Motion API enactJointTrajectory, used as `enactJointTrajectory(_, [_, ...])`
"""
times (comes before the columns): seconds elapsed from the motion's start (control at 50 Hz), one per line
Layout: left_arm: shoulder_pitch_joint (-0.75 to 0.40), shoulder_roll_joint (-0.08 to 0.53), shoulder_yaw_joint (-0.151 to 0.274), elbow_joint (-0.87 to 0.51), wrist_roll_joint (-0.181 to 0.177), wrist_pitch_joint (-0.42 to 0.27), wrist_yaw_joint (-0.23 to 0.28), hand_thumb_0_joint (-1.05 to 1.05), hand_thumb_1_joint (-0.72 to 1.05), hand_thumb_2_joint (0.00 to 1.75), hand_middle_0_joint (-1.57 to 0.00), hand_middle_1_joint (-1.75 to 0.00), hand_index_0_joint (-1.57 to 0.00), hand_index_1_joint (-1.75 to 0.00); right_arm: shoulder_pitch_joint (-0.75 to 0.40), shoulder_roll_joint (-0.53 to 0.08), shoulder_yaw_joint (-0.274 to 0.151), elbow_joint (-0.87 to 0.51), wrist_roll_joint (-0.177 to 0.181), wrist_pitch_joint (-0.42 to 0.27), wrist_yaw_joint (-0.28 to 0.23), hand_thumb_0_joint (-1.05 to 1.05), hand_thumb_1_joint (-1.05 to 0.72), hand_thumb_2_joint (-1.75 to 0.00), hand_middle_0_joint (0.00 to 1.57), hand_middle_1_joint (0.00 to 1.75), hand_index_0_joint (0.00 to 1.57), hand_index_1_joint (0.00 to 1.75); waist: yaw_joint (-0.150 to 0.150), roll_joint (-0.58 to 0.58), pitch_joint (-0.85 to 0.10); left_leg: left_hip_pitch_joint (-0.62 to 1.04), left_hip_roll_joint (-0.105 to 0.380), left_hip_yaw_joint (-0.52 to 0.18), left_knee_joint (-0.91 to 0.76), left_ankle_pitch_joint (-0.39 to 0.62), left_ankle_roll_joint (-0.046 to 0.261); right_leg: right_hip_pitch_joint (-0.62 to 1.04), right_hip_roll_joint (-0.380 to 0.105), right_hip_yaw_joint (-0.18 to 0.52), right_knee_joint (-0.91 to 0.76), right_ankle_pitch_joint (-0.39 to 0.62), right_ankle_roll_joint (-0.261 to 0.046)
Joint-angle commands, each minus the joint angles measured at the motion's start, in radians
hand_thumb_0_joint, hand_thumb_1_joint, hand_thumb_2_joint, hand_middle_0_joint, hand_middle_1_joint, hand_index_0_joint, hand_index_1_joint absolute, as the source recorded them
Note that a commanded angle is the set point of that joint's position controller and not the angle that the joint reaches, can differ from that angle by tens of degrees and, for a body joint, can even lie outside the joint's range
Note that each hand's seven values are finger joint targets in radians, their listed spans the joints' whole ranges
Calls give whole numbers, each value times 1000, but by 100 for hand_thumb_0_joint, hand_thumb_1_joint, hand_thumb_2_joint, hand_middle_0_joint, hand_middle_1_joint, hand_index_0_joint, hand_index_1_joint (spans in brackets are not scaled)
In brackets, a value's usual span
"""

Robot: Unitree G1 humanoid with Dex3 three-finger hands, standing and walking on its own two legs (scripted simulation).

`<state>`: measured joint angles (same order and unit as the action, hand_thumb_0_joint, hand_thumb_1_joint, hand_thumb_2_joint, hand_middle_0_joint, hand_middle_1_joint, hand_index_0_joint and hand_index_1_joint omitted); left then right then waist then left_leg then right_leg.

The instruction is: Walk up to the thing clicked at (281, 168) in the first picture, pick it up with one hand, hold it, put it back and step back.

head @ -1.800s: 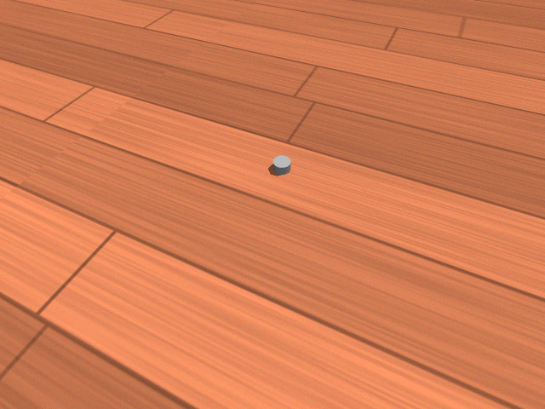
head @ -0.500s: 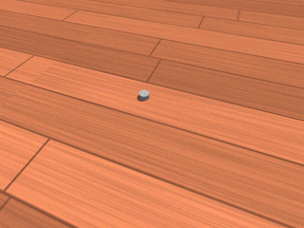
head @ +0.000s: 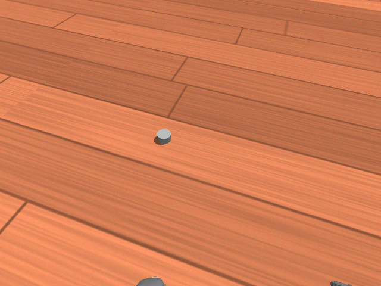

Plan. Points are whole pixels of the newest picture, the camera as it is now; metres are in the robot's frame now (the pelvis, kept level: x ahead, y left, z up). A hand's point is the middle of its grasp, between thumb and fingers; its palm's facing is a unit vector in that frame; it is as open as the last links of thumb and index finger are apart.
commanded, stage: walk up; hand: left
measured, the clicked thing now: (164, 136) +1.13 +0.24 -0.73
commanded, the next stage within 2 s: none
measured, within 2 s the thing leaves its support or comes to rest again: neither
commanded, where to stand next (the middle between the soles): +0.74 +0.00 m, yaw -2 degrees
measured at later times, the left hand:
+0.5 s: hand (115, 198) +0.34 +0.23 -0.10, palm faces -0.06 -0.90 -0.42, open 7.4 cm
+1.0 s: hand (114, 164) +0.47 +0.28 -0.14, palm faces -0.07 -0.93 -0.35, open 7.4 cm
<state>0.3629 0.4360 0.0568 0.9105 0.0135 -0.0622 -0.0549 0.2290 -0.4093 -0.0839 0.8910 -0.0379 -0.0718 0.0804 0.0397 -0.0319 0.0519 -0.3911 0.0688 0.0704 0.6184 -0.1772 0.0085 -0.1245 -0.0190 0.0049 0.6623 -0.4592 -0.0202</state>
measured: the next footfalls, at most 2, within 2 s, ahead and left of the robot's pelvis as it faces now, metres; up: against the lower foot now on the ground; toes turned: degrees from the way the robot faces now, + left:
right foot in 0.36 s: +0.31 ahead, -0.15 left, +0.00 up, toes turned -7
left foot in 0.80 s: +0.49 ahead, +0.11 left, +0.00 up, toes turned +3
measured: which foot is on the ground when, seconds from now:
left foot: down 0.00-0.38, up 0.40-0.78, down 0.80-1.00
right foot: down 0.00-0.00, up 0.02-0.34, down 0.36-0.82, up 0.84-1.00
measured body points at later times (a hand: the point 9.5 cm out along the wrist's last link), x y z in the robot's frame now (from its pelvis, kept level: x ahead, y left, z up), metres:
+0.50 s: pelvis +0.22 -0.04 +0.01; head +0.24 -0.07 +0.45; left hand +0.34 +0.28 -0.07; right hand +0.24 -0.36 -0.13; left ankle +0.16 +0.11 -0.65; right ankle +0.27 -0.15 -0.72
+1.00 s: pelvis +0.42 +0.00 +0.01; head +0.44 +0.02 +0.46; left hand +0.47 +0.33 -0.11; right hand +0.49 -0.32 -0.08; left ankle +0.45 +0.11 -0.72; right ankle +0.43 -0.14 -0.66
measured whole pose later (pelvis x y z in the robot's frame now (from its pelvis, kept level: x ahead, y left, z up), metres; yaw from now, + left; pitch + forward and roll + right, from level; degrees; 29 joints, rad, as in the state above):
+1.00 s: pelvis +0.42 +0.00 +0.01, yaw -2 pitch -2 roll +0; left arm 0.32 0.45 0.04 0.89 0.00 -0.06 -0.04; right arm 0.27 -0.39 -0.05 0.82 0.00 -0.08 0.05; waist 0.01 -0.05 0.09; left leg -0.26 0.03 0.09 0.54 -0.24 0.03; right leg -0.46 -0.07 -0.01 1.00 -0.37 -0.03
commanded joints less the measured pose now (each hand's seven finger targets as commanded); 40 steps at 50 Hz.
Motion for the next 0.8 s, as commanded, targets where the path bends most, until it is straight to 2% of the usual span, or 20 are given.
enactJointTrajectory(0.0, [-46,228,38,-110,-3,-32,35,0,90,90,-20,-30,-20,-30,168,-365,-108,-70,31,-31,-35,0,-90,-90,20,30,20,30,-124,205,-29,381,384,-755,-452,-563,252,-583,34,133,565,-49,-44])
enactJointTrajectory(0.04, [-6,231,40,-74,-21,-28,25,0,90,90,-20,-30,-20,-30,72,-292,-74,-99,35,-30,-39,0,-90,-90,20,30,20,30,-60,136,29,284,279,-446,-412,-426,203,-540,-27,131,499,80,-31])
enactJointTrajectory(0.1, [6,203,43,-53,-14,-23,3,0,90,90,-20,-30,-20,-30,70,-252,-54,-104,31,-39,-40,0,-90,-90,20,30,20,30,-53,186,19,221,206,-221,-401,-146,186,-439,-61,65,343,148,7])
enactJointTrajectory(0.18, [-113,169,39,-102,-3,-20,-18,0,90,90,-20,-30,-20,-30,94,-269,-57,-117,25,-40,-37,0,-90,-90,20,30,20,30,-74,179,32,244,218,-146,-389,-35,235,-424,-90,0,126,186,20])
enactJointTrajectory(0.24, [-137,162,48,-104,-5,-22,-25,0,90,90,-20,-30,-20,-30,66,-274,-54,-134,32,-38,-33,0,-90,-90,20,30,20,30,-52,171,15,166,191,-99,-348,-70,193,-276,-67,-31,-8,297,-1])
enactJointTrajectory(0.28, [-123,156,53,-92,-5,-23,-24,0,90,90,-20,-30,-20,-30,62,-271,-52,-135,34,-28,-34,0,-90,-90,20,30,20,30,-39,146,-17,159,173,-70,-262,-10,173,-180,-27,-81,-61,322,-7])
enactJointTrajectory(0.32, [-49,177,68,-69,-1,-29,-13,0,90,90,-20,-30,-20,-30,73,-247,-39,-139,36,-18,-36,0,-90,-90,20,30,20,30,10,65,-70,101,133,-23,-73,82,137,21,19,-116,-120,302,-25])
enactJointTrajectory(0.34, [52,217,87,-45,-1,-38,0,0,90,90,-20,-30,-20,-30,114,-200,-20,-140,35,-17,-38,0,-90,-90,20,30,20,30,58,-74,-139,49,76,18,174,104,106,173,-4,-51,-176,220,-46])
enactJointTrajectory(0.36, [139,311,115,-47,4,-47,16,0,90,90,-20,-30,-20,-30,148,-126,6,-166,37,-18,-38,0,-90,-90,20,30,20,30,82,-297,-190,-163,-35,42,468,-216,53,304,-268,361,-271,83,-124])
enactJointTrajectory(0.38, [119,361,114,-61,-13,-46,18,0,90,90,-20,-30,-20,-30,123,-211,-14,-153,40,-8,-46,0,-90,-90,20,30,20,30,81,-230,-162,-293,-64,-41,581,-369,39,278,-419,689,-400,-8,-252])
enactJointTrajectory(0.4, [58,339,102,-84,-25,-45,22,0,90,90,-20,-30,-20,-30,79,-255,-25,-132,37,0,-55,0,-90,-90,20,30,20,30,60,-90,-84,-296,-10,-139,632,-330,32,167,-425,656,-396,7,-278])
enactJointTrajectory(0.42, [19,310,96,-93,-32,-46,27,0,90,90,-20,-30,-20,-30,82,-245,-24,-116,49,0,-54,0,-90,-90,20,30,20,30,42,-50,-47,-287,3,-175,619,-262,37,129,-374,507,-376,139,-254])
enactJointTrajectory(0.46, [-43,258,79,-108,-29,-48,32,0,90,90,-20,-30,-20,-30,133,-215,-16,-84,47,5,-47,0,-90,-90,20,30,20,30,-15,-93,-16,-215,33,-153,508,-211,29,12,-287,305,-364,257,-206])
enactJointTrajectory(0.5, [-47,238,69,-117,-20,-55,30,0,90,90,-20,-30,-20,-30,159,-207,-23,-65,36,12,-32,0,-90,-90,20,30,20,30,-27,-119,-10,-155,19,-120,431,-153,11,-49,-233,195,-369,345,-200])
enactJointTrajectory(0.54, [-60,248,75,-132,-10,-57,30,0,90,90,-20,-30,-20,-30,128,-194,-27,-76,28,18,-19,0,-90,-90,20,30,20,30,-27,-116,1,-143,30,-88,308,-143,-9,-85,-237,139,-386,284,-219])
enactJointTrajectory(0.6, [-41,260,81,-146,-3,-61,28,0,90,90,-20,-30,-20,-30,40,-183,-30,-107,20,15,-6,0,-90,-90,20,30,20,30,1,-110,11,-121,44,-67,159,-76,-9,-96,-250,133,-401,184,-216])
enactJointTrajectory(0.7, [-35,266,73,-143,-9,-56,27,0,90,90,-20,-30,-20,-30,-18,-173,-38,-123,21,-5,2,0,-90,-90,20,30,20,30,-6,-74,-4,3,8,-15,1,-11,13,-88,-244,84,-316,265,-183])
enactJointTrajectory(0.74, [-62,260,62,-150,-7,-49,29,0,90,90,-20,-30,-20,-30,50,-184,-48,-97,18,-10,-1,0,-90,-90,20,30,20,30,-66,-31,-24,203,-26,9,-46,3,29,-202,-229,50,-214,295,-150])
enactJointTrajectory(0.76, [-48,229,47,-153,-4,-48,29,0,90,90,-20,-30,-20,-30,139,-218,-62,-71,16,-15,-10,0,-90,-90,20,30,20,30,-114,46,-69,358,-45,-6,-68,-56,51,-259,-186,13,-33,395,-124])
enactJointTrajectory(0.78, [-18,162,25,-160,-10,-45,32,0,90,90,-20,-30,-20,-30,277,-290,-84,-45,3,-23,-24,0,-90,-90,20,30,20,30,-172,262,-149,489,82,-217,-188,-220,106,-349,-93,-60,305,369,-72])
